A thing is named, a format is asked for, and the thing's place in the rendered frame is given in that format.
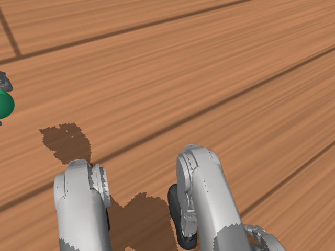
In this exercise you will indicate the left robot hand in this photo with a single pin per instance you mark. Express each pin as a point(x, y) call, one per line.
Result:
point(5, 84)

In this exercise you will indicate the ball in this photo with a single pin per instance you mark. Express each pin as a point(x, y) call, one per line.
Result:
point(6, 104)

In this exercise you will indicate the right robot hand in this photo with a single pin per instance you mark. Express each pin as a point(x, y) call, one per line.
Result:
point(269, 242)

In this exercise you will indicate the right robot foot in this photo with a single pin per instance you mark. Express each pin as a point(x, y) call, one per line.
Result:
point(186, 243)

